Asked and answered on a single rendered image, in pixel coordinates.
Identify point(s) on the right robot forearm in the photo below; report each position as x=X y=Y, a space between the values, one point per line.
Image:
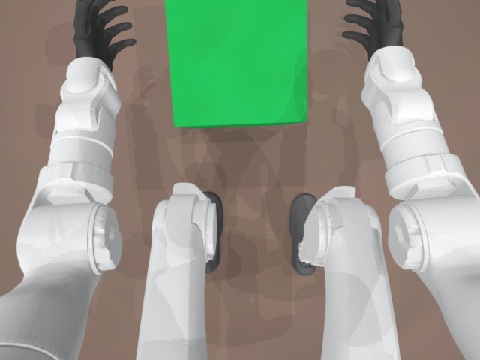
x=419 y=164

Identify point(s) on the robot right upper arm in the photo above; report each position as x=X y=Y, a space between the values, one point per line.
x=439 y=239

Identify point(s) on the left robot forearm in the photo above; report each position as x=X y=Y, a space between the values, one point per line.
x=81 y=150

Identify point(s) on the carton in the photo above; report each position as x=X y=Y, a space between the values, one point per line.
x=238 y=63

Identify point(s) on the robot left upper arm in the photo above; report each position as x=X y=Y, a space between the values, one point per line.
x=64 y=250

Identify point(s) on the robot right thigh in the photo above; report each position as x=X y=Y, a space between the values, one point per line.
x=359 y=314

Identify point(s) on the robot right foot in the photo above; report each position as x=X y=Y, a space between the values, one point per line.
x=300 y=209

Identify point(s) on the left robot hand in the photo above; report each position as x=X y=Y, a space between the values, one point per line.
x=90 y=39

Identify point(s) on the right robot hand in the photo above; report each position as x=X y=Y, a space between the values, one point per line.
x=385 y=28

